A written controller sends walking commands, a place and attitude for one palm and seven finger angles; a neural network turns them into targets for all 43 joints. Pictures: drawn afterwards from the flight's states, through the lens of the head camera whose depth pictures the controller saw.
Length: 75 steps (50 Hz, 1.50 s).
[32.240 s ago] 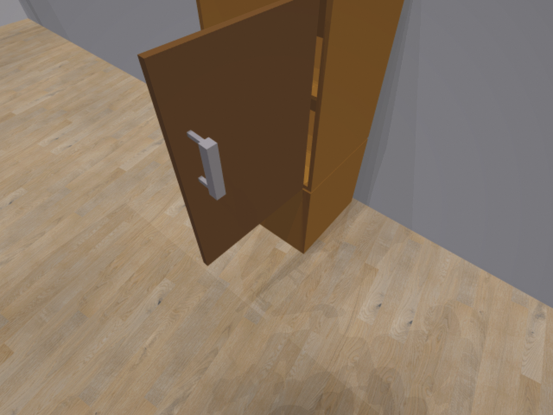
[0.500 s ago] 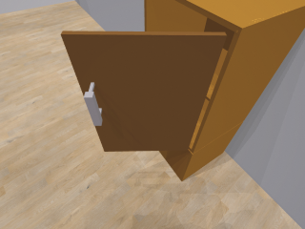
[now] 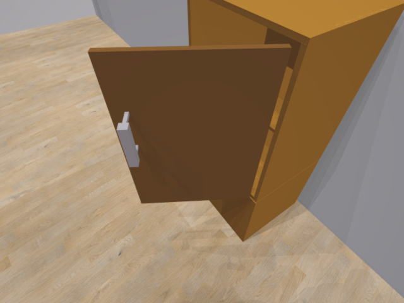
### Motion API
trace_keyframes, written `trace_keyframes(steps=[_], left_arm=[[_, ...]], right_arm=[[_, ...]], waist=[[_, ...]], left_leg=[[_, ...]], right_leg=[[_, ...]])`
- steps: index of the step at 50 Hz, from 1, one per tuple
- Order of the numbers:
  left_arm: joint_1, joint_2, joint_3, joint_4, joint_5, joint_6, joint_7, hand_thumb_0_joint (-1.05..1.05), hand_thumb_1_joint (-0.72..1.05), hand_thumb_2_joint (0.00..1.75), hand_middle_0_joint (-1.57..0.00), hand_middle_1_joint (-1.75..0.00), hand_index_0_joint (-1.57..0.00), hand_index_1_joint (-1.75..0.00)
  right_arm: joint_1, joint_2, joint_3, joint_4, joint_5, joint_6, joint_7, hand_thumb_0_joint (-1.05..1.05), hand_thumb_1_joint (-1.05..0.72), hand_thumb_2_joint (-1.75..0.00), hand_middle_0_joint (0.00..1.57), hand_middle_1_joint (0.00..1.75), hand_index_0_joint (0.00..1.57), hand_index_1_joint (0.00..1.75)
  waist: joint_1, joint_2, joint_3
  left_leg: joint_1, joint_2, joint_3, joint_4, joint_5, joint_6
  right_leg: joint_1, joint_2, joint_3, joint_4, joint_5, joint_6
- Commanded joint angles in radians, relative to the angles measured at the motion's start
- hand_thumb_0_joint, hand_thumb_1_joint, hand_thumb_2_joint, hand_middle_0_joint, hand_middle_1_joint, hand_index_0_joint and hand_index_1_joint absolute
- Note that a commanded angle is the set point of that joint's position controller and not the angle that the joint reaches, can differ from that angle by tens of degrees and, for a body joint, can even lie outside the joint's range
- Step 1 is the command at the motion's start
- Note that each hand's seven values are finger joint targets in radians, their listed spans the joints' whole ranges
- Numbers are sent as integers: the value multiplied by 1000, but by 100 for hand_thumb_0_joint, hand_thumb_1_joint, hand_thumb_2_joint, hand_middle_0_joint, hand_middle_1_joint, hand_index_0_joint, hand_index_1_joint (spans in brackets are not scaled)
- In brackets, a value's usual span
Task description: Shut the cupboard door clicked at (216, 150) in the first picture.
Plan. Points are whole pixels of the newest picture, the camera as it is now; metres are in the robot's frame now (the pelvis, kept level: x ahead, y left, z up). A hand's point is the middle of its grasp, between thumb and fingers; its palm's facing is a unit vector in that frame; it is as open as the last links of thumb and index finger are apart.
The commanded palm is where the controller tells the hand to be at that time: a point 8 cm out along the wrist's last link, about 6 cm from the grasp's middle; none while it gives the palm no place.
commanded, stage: look again from close up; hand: left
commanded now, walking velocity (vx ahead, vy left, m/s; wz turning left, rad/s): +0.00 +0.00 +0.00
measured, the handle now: (130, 139) +0.49 +0.21 +0.03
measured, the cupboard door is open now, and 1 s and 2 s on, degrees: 59 59 59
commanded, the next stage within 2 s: shuffle to correct the standing spot in 0.30 s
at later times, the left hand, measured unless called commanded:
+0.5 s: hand out of the picture +0.00 +0.20 -0.17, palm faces +0.02 -0.98 -0.21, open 7.3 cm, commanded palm none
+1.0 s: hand out of the picture +0.02 +0.16 -0.18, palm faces +0.08 -0.98 -0.16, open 7.3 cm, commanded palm none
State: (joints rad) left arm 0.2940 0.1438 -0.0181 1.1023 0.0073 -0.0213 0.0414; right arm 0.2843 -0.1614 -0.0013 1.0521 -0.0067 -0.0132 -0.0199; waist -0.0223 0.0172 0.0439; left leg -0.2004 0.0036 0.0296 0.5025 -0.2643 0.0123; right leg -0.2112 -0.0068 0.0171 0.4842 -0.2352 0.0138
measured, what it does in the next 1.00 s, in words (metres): stands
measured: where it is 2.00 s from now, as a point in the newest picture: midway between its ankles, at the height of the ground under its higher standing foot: outside the picture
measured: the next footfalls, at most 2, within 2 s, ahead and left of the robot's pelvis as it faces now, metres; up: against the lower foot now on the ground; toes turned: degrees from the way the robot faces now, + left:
none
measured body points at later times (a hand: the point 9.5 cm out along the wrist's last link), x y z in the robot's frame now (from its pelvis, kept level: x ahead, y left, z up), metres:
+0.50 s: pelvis +0.00 +0.01 +0.00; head -0.01 +0.02 +0.45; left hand +0.00 +0.25 -0.16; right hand +0.03 -0.23 -0.15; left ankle +0.01 +0.11 -0.74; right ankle +0.02 -0.13 -0.74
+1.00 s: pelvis +0.02 +0.00 +0.00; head +0.04 +0.02 +0.45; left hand +0.01 +0.21 -0.17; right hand +0.07 -0.23 -0.15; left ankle +0.01 +0.11 -0.74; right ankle +0.02 -0.13 -0.74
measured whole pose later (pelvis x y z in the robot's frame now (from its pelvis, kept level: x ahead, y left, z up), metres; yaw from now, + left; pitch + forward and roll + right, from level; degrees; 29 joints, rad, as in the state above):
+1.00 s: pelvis +0.02 +0.00 +0.00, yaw +2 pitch -1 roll +0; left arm 0.31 0.14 0.00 1.06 0.01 -0.01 0.05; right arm 0.22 -0.15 -0.01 1.08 0.00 -0.01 -0.04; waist 0.01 -0.04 0.06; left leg -0.20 -0.02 0.00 0.52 -0.30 0.02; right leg -0.20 -0.03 -0.01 0.52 -0.30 0.02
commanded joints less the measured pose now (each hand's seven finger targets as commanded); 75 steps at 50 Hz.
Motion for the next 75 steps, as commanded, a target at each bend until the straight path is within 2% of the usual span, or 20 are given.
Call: trace_keyframes(steps=[1, 4, 7, 20, 23, 26, 29, 34, 39, 43, 48, 50, 51, 52, 54, 56, 60, 64, 70, 75], left_arm=[[28, 132, 23, -69, 9, -4, 3, 0, 90, 90, -20, -30, -20, -30], [44, 137, 27, -86, 13, 1, 0, 0, 90, 90, -20, -30, -20, -30], [52, 141, 28, -95, 14, 1, -3, 0, 90, 90, -20, -30, -20, -30], [33, 172, 24, -78, 7, -10, -6, 0, 90, 90, -20, -30, -20, -30], [59, 135, 17, -54, 11, -1, -7, 0, 90, 90, -20, -30, -20, -30], [74, 133, 23, -55, 17, 9, -13, 0, 90, 90, -20, -30, -20, -30], [94, 130, 27, -54, 20, 3, -17, 0, 90, 90, -20, -30, -20, -30], [126, 118, 31, -40, 14, -11, -15, 0, 90, 90, -20, -30, -20, -30], [139, 112, 24, -17, 1, -24, 5, 0, 90, 90, -20, -30, -20, -30], [133, 132, 36, -42, 1, -14, 16, 0, 90, 90, -20, -30, -20, -30], [98, 119, 45, -84, 5, 3, 18, 0, 90, 90, -20, -30, -20, -30], [75, 119, 44, -94, 5, 10, 15, 0, 90, 90, -20, -30, -20, -30], [131, 151, 50, -59, 14, -3, 43, 0, 90, 90, -20, -30, -20, -30], [79, 175, 46, -107, 11, -6, 35, 0, 90, 90, -20, -30, -20, -30], [16, 163, 42, -135, 13, 1, 17, 0, 90, 90, -20, -30, -20, -30], [21, 148, 37, -142, 18, 12, 8, 0, 90, 90, -20, -30, -20, -30], [12, 165, 34, -148, 18, 12, -7, 0, 90, 90, -20, -30, -20, -30], [-1, 197, 37, -157, 18, 7, -14, 0, 90, 90, -20, -30, -20, -30], [-25, 235, 40, -151, 12, -4, -19, 0, 90, 90, -20, -30, -20, -30], [-49, 256, 40, -129, 8, -13, -19, 0, 90, 90, -20, -30, -20, -30]], right_arm=[[28, -116, -24, -66, -6, -8, 0, 0, -90, -90, 20, 30, 20, 30], [26, -129, -28, -73, -11, -7, 4, 0, -90, -90, 20, 30, 20, 30], [15, -148, -30, -81, -10, -11, 5, 0, -90, -90, 20, 30, 20, 30], [-9, -166, -16, -33, -4, -26, 4, 0, -90, -90, 20, 30, 20, 30], [7, -131, -8, -8, -8, -14, 6, 0, -90, -90, 20, 30, 20, 30], [-4, -149, -15, -11, -15, -1, 8, 0, -90, -90, 20, 30, 20, 30], [4, -143, -18, -11, -15, -3, 7, 0, -90, -90, 20, 30, 20, 30], [33, -104, -15, 2, -10, -19, 0, 0, -90, -90, 20, 30, 20, 30], [46, -76, -2, 33, 1, -28, -17, 0, -90, -90, 20, 30, 20, 30], [35, -78, -18, 23, 10, -16, -27, 0, -90, -90, 20, 30, 20, 30], [9, -85, -31, -5, 6, -6, -24, 0, -90, -90, 20, 30, 20, 30], [-14, -89, -30, -16, 3, -2, -19, 0, -90, -90, 20, 30, 20, 30], [-82, -132, -34, -85, 14, -10, -11, 0, -90, -90, 20, 30, 20, 30], [-28, -87, -32, -108, 6, -5, -4, 0, -90, -90, 20, 30, 20, 30], [-24, -100, -30, -135, -7, -3, 4, 0, -90, -90, 20, 30, 20, 30], [-43, -130, -32, -157, -8, -6, 5, 0, -90, -90, 20, 30, 20, 30], [-54, -164, -35, -177, -11, -7, 8, 0, -90, -90, 20, 30, 20, 30], [-54, -189, -36, -166, -12, -11, 11, 0, -90, -90, 20, 30, 20, 30], [-42, -207, -31, -129, -11, -18, 13, 0, -90, -90, 20, 30, 20, 30], [-40, -213, -22, -89, -7, -28, 10, 0, -90, -90, 20, 30, 20, 30]], waist=[[8, -47, 83], [12, -6, 87], [18, -19, 65], [21, -10, -10], [22, -32, 11], [27, 10, 76], [30, 10, 84], [28, -50, 43], [21, -20, -32], [26, -37, -59], [29, -18, -73], [30, -16, -58], [50, 15, -45], [9, 24, -92], [11, 74, -33], [27, 99, 27], [32, 8, 48], [33, -3, 49], [25, -40, 16], [24, -45, -29]], left_leg=[[-96, 73, -110, -140, -65, 10], [-130, 75, -135, -182, -147, 17], [-140, 80, -152, -201, -168, 23], [-49, 81, -121, -170, 68, 17], [-79, 87, -138, -187, -99, 20], [-157, 92, -179, -226, -300, 35], [-173, 94, -194, -210, -282, 51], [-105, 65, -119, -73, 5, 44], [-7, 65, -81, -15, 444, 8], [22, 72, -71, -10, 509, 5], [28, 83, -81, -15, 486, 15], [4, 79, -93, -36, 386, 15], [13, 103, -60, 106, 416, -8], [-24, 58, -71, 47, 122, -5], [-64, 75, -110, -40, 44, 16], [-135, 108, -177, -122, -25, 43], [-175, 91, -189, -195, -205, 47], [-164, 84, -177, -217, -221, 47], [-97, 72, -141, -190, -128, 39], [-33, 73, -113, -153, 48, 32]], right_leg=[[-83, -81, 89, -106, -128, -53], [-84, -68, 76, -91, -142, -50], [-58, -66, 68, -79, -112, -47], [13, -93, 69, -97, 62, -42], [19, -82, 31, -86, -63, -34], [-22, -69, 6, -62, -200, -35], [-16, -68, -4, -46, -178, -40], [-3, -97, 20, -62, -29, -55], [88, -126, 19, -9, 570, -38], [113, -140, 25, 24, 666, -39], [81, -130, 32, 30, 479, -45], [64, -120, 37, 7, 349, -43], [11, -151, 69, -26, 521, -37], [22, -163, 94, -11, 282, -68], [-51, -107, 58, -6, -20, -68], [-54, -50, 14, 5, -118, -48], [-47, -48, 27, -19, -140, -46], [-55, -57, 43, -44, -149, -47], [-69, -82, 82, -89, -153, -53], [-30, -99, 89, -90, -38, -54]])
